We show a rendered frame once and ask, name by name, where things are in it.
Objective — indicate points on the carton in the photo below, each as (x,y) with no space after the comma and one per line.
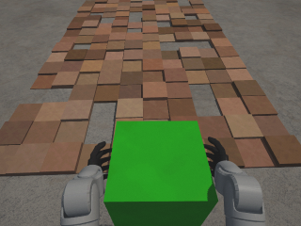
(159,175)

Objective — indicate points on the robot left forearm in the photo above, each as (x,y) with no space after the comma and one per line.
(80,201)

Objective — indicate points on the robot right forearm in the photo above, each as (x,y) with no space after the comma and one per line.
(242,194)

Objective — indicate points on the robot right hand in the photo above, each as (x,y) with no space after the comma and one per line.
(219,153)

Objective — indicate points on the robot left hand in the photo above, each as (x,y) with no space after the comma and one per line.
(95,157)

